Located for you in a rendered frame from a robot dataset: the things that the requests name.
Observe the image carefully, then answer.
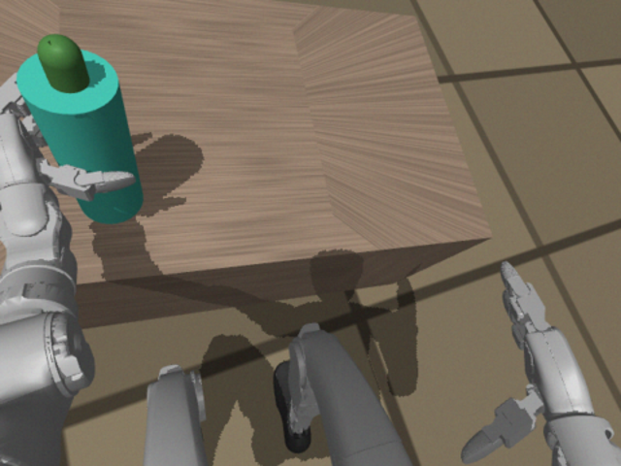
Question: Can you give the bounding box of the bottle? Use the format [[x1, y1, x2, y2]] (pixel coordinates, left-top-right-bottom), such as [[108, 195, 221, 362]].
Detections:
[[16, 34, 144, 224]]

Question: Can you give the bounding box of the right robot hand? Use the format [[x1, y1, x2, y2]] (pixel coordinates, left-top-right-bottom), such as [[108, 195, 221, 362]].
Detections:
[[461, 261, 595, 464]]

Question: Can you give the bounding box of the left robot arm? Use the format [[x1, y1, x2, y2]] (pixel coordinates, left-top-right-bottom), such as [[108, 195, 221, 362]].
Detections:
[[0, 183, 95, 466]]

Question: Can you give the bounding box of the right robot foot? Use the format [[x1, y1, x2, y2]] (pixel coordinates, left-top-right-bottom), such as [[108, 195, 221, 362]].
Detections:
[[274, 361, 311, 453]]

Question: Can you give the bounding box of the right robot arm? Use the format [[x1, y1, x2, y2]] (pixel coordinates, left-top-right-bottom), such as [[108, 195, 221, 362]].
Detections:
[[543, 413, 621, 466]]

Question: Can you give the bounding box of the left robot hand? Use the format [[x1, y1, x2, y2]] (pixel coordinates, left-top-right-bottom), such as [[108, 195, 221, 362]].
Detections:
[[0, 73, 136, 202]]

